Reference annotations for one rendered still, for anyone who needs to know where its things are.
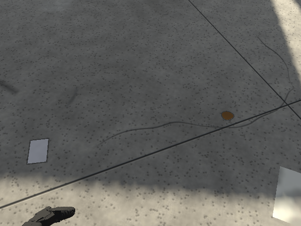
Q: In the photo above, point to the robot left hand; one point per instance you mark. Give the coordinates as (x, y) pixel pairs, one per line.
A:
(49, 216)

